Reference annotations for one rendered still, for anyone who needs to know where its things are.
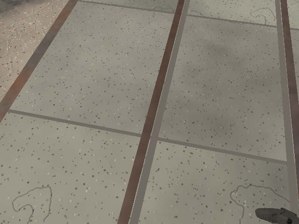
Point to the right robot hand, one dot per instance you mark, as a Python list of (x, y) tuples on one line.
[(277, 216)]

